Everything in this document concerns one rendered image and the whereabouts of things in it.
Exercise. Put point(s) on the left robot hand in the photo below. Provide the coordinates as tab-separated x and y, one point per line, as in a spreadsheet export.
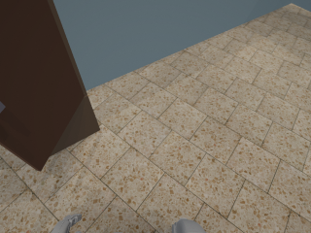
63	226

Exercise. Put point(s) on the cupboard door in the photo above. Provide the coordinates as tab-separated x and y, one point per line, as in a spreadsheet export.
38	84

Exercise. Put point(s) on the right robot thigh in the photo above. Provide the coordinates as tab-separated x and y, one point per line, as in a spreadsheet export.
187	226

